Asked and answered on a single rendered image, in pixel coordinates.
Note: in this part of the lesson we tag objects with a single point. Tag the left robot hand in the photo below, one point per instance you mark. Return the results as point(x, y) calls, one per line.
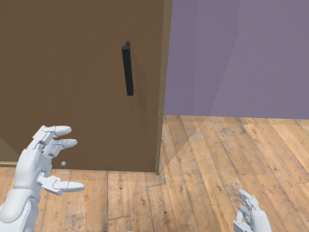
point(28, 172)

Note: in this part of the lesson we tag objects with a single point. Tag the handle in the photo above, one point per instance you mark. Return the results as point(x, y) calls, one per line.
point(127, 68)

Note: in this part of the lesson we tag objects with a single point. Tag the right robot hand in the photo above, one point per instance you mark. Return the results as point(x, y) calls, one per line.
point(256, 219)

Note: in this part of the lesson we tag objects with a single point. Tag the left robot forearm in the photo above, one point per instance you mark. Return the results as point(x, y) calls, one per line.
point(20, 210)

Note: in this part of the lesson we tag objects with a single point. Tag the wardrobe door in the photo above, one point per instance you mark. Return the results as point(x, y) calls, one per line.
point(7, 153)
point(61, 64)

